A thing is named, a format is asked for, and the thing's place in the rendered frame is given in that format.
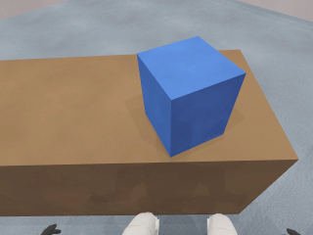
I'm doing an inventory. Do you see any robot left hand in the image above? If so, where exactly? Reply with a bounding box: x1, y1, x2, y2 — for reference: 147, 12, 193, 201
41, 223, 62, 235

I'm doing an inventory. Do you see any right robot thigh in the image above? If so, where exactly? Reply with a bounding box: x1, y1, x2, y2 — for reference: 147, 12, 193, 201
207, 214, 238, 235

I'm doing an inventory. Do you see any carton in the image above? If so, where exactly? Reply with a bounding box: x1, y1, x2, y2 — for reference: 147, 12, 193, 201
137, 36, 246, 158

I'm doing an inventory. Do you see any robot thigh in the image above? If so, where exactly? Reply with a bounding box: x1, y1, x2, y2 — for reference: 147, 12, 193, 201
122, 212, 159, 235
207, 214, 238, 235

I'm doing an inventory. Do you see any pedestal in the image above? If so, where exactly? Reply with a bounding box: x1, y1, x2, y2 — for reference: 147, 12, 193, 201
0, 49, 299, 217

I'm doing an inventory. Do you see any left robot thigh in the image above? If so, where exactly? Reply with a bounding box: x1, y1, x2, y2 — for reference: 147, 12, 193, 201
122, 212, 159, 235

